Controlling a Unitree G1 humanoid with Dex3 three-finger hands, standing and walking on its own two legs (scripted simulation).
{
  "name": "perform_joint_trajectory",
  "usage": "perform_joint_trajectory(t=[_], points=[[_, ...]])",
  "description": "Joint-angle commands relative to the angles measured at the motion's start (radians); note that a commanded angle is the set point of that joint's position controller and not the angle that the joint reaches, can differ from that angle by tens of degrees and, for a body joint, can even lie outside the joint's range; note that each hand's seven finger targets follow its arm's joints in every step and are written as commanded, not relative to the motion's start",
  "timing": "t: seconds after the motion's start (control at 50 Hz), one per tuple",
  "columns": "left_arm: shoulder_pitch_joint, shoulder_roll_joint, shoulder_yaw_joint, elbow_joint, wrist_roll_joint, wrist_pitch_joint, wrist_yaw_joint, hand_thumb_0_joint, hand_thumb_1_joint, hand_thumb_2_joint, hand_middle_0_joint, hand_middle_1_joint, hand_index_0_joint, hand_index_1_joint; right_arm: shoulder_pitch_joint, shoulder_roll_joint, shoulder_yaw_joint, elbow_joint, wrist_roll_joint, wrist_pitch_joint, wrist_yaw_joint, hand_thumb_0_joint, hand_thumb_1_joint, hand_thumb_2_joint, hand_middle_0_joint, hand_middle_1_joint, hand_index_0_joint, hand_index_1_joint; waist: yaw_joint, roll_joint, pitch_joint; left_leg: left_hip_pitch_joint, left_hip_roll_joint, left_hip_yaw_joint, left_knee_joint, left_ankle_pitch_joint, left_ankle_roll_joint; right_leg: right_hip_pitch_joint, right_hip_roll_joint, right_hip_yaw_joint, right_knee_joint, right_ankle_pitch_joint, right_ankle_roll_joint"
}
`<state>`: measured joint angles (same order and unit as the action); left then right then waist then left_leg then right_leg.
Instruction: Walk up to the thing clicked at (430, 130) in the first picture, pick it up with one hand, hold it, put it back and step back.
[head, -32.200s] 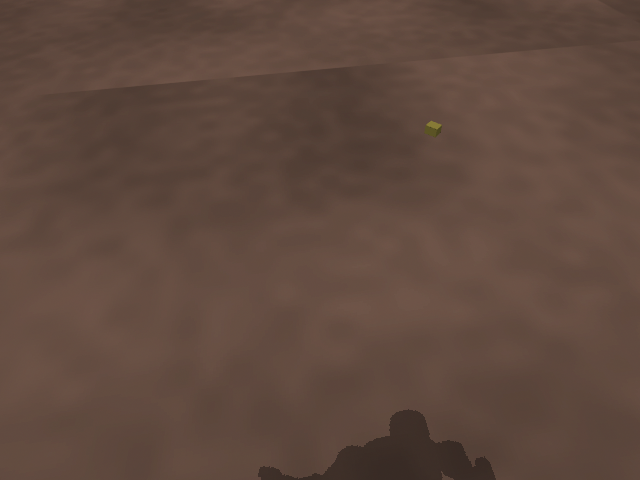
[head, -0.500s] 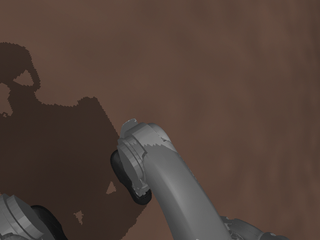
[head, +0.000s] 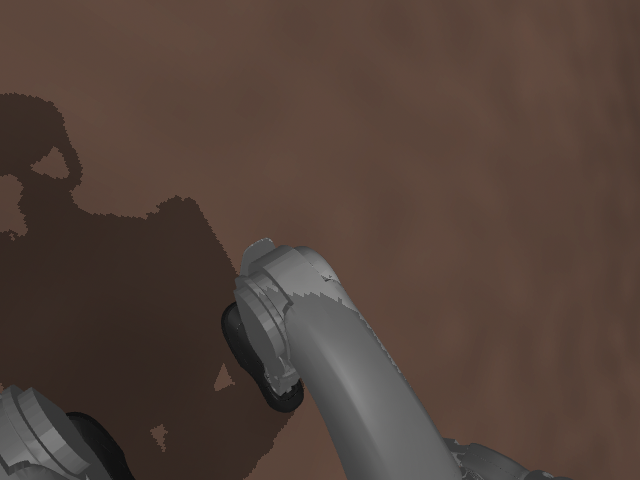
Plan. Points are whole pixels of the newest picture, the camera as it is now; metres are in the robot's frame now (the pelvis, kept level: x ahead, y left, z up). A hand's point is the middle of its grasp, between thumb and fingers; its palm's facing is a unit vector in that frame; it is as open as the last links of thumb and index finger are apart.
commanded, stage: approach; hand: left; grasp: from above
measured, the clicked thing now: out of the picture +0.49 +0.31 -0.32
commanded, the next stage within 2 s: go down in 0.82 s
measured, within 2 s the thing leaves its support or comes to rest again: neither
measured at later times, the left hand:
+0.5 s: hand out of the picture +0.48 +0.30 -0.24, palm faces +0.01 -0.48 -0.88, open 14.0 cm
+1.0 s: hand out of the picture +0.48 +0.29 -0.24, palm faces +0.01 -0.49 -0.87, open 14.0 cm
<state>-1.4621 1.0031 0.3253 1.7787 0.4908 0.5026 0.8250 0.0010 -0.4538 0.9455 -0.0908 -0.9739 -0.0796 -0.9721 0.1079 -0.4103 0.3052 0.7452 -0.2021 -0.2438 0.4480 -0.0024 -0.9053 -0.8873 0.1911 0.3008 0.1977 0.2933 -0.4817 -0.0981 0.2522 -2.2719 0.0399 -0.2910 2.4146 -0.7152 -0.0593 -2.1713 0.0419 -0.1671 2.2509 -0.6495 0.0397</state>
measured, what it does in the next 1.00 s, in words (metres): stands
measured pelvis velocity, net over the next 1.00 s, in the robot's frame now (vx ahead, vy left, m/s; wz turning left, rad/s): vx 0.00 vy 0.00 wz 0.00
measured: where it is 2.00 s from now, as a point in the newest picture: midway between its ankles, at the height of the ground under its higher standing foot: (202, 429)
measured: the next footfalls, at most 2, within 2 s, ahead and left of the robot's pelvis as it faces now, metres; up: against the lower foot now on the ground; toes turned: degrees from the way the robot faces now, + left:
none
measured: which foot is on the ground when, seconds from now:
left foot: down 0.00-1.00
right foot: down 0.00-1.00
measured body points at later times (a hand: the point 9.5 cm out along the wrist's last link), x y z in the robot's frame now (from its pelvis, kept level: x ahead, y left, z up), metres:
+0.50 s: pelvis +0.00 +0.00 +0.00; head +0.32 +0.09 +0.30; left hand +0.48 +0.32 -0.19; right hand -0.02 -0.25 -0.05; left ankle +0.06 +0.14 -0.31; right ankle +0.12 -0.12 -0.31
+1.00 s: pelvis +0.00 +0.00 +0.00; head +0.32 +0.09 +0.30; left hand +0.48 +0.32 -0.19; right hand -0.02 -0.26 -0.05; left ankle +0.06 +0.14 -0.31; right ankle +0.12 -0.12 -0.31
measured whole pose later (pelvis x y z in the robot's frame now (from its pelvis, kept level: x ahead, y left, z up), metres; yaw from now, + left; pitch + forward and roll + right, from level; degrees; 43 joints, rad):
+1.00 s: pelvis +0.00 +0.00 +0.00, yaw +0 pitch +31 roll -14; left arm -1.45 1.00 0.35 1.79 0.47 0.49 0.85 0.00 -0.45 0.94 -0.09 -0.99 -0.08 -0.98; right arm 0.10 -0.42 0.31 0.74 -0.22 -0.25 0.45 0.00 -0.91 -0.89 0.19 0.30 0.20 0.29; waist -0.49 -0.11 0.27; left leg -2.26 0.03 -0.30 2.42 -0.72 -0.06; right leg -2.16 0.04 -0.17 2.26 -0.66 0.04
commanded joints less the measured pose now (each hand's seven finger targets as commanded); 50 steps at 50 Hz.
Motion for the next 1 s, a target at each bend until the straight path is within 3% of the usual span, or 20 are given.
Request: perform_joint_trajectory(t=[0.0, 0.06, 0.12, 0.24, 0.32, 0.48, 0.62, 0.7, 0.76, 0.84, 0.88, 0.92, 0.94, 0.98], points=[[-0.281, 0.145, -0.042, -0.114, 0.044, 0.003, 0.018, 0.0, -0.465, 0.945, -0.07, -0.973, -0.066, -0.977, 0.245, -0.337, -0.077, 0.065, 0.003, 0.007, -0.003, 0.0, -0.891, -0.891, 0.201, 0.3, 0.2, 0.3, -0.088, 0.517, -0.714, 0.462, 0.022, 0.116, -0.214, 0.225, 0.062, 0.454, 0.024, -0.105, -0.213, 0.329, -0.011], [-0.249, 0.131, -0.054, -0.1, 0.062, 0.003, 0.016, 0.0, -0.485, 0.961, -0.071, -0.962, -0.06, -0.972, 0.264, -0.334, -0.075, 0.053, 0.01, 0.006, -0.003, 0.0, -0.891, -0.891, 0.2, 0.3, 0.2, 0.3, -0.085, 0.514, -0.727, 0.471, 0.025, 0.114, -0.206, 0.245, 0.063, 0.459, 0.032, -0.1, -0.22, 0.345, -0.015], [-0.254, 0.145, -0.039, -0.092, 0.058, 0.0, 0.022, 0.0, -0.471, 0.951, -0.07, -0.967, -0.064, -0.973, 0.278, -0.34, -0.08, 0.05, 0.01, 0.009, -0.001, 0.0, -0.889, -0.89, 0.201, 0.3, 0.2, 0.3, -0.076, 0.51, -0.747, 0.468, 0.03, 0.113, -0.211, 0.246, 0.064, 0.478, 0.037, -0.103, -0.218, 0.349, -0.015], [-0.268, 0.152, -0.03, -0.102, 0.059, -0.007, 0.051, 0.0, -0.473, 0.95, -0.07, -0.968, -0.063, -0.974, 0.262, -0.347, -0.082, 0.047, -0.001, 0.011, 0.0, 0.0, -0.89, -0.891, 0.2, 0.3, 0.2, 0.3, -0.088, 0.543, -0.695, 0.511, 0.03, 0.092, -0.235, 0.192, 0.058, 0.432, 0.026, -0.115, -0.211, 0.302, -0.022], [-0.269, 0.147, -0.024, -0.128, 0.019, -0.014, 0.056, 0.0, -0.474, 0.952, -0.07, -0.967, -0.062, -0.974, 0.234, -0.351, -0.081, 0.039, -0.004, 0.008, 0.003, 0.0, -0.888, -0.89, 0.201, 0.3, 0.2, 0.3, -0.087, 0.54, -0.683, 0.516, 0.028, 0.091, -0.224, 0.197, 0.061, 0.421, 0.017, -0.116, -0.204, 0.298, -0.019], [-0.279, 0.183, -0.031, -0.118, 0.049, -0.008, 0.029, 0.0, -0.487, 0.96, -0.07, -0.967, -0.06, -0.977, 0.246, -0.343, -0.068, 0.06, 0.003, 0.008, -0.004, 0.0, -0.893, -0.893, 0.2, 0.3, 0.2, 0.3, -0.084, 0.526, -0.736, 0.474, 0.025, 0.117, -0.209, 0.221, 0.062, 0.467, 0.025, -0.102, -0.219, 0.33, -0.01], [-0.247, 0.106, -0.061, -0.087, 0.067, 0.002, 0.001, 0.0, -0.468, 0.949, -0.07, -0.964, -0.064, -0.971, 0.289, -0.338, -0.084, 0.054, 0.021, 0.005, -0.006, 0.0, -0.888, -0.89, 0.2, 0.299, 0.2, 0.299, -0.087, 0.522, -0.73, 0.495, 0.035, 0.094, -0.222, 0.239, 0.055, 0.43, 0.037, -0.111, -0.21, 0.332, -0.023], [-0.258, 0.093, -0.057, -0.093, 0.049, -0.004, 0.01, 0.0, -0.472, 0.957, -0.071, -0.966, -0.064, -0.974, 0.29, -0.333, -0.086, 0.052, 0.013, 0.005, -0.003, 0.0, -0.887, -0.89, 0.201, 0.299, 0.2, 0.299, -0.092, 0.502, -0.712, 0.468, 0.027, 0.104, -0.214, 0.233, 0.061, 0.444, 0.034, -0.105, -0.218, 0.334, -0.018], [-0.272, 0.125, -0.037, -0.08, 0.044, -0.01, 0.032, 0.0, -0.473, 0.952, -0.07, -0.968, -0.063, -0.975, 0.268, -0.347, -0.091, 0.074, 0.003, 0.001, -0.006, 0.0, -0.889, -0.891, 0.2, 0.299, 0.2, 0.299, -0.09, 0.522, -0.663, 0.495, 0.028, 0.081, -0.242, 0.158, 0.056, 0.388, 0.024, -0.119, -0.212, 0.265, -0.026], [-0.257, 0.142, -0.031, -0.1, 0.033, -0.018, 0.056, 0.0, -0.466, 0.941, -0.069, -0.981, -0.067, -0.982, 0.256, -0.346, -0.079, 0.058, -0.004, 0.001, -0.001, 0.0, -0.891, -0.891, 0.2, 0.299, 0.2, 0.299, -0.085, 0.531, -0.679, 0.512, 0.023, 0.095, -0.222, 0.185, 0.061, 0.425, 0.025, -0.113, -0.209, 0.292, -0.022], [-0.261, 0.146, -0.018, -0.11, 0.007, -0.018, 0.071, 0.0, -0.456, 0.935, -0.068, -0.979, -0.07, -0.977, 0.243, -0.353, -0.076, 0.041, -0.009, 0.001, 0.005, 0.0, -0.887, -0.889, 0.201, 0.299, 0.2, 0.299, -0.087, 0.531, -0.68, 0.524, 0.021, 0.089, -0.212, 0.213, 0.064, 0.428, 0.014, -0.115, -0.195, 0.313, -0.019], [-0.269, 0.183, -0.003, -0.125, 0.006, -0.022, 0.072, 0.0, -0.459, 0.935, -0.069, -0.984, -0.07, -0.983, 0.223, -0.35, -0.069, 0.049, -0.013, 0.003, 0.005, 0.0, -0.891, -0.891, 0.2, 0.3, 0.2, 0.3, -0.086, 0.527, -0.689, 0.507, 0.018, 0.101, -0.209, 0.215, 0.068, 0.446, 0.01, -0.109, -0.201, 0.325, -0.013], [-0.275, 0.172, -0.011, -0.113, 0.008, -0.024, 0.072, 0.0, -0.459, 0.947, -0.06, -1.051, -0.068, -1.044, 0.243, -0.352, -0.066, 0.056, -0.01, 0.008, 0.007, 0.0, -0.895, -0.891, 0.201, 0.299, 0.2, 0.299, -0.092, 0.527, -0.697, 0.486, 0.022, 0.105, -0.207, 0.216, 0.067, 0.462, 0.019, -0.109, -0.205, 0.329, -0.013], [-0.252, 0.161, -0.016, -0.117, -0.002, -0.019, 0.068, 0.0, -0.461, 0.957, -0.065, -1.026, -0.066, -1.027, 0.235, -0.352, -0.065, 0.031, -0.006, 0.01, 0.009, 0.0, -0.891, -0.89, 0.201, 0.299, 0.2, 0.299, -0.087, 0.523, -0.705, 0.503, 0.021, 0.106, -0.194, 0.232, 0.067, 0.46, 0.017, -0.108, -0.206, 0.334, -0.011]])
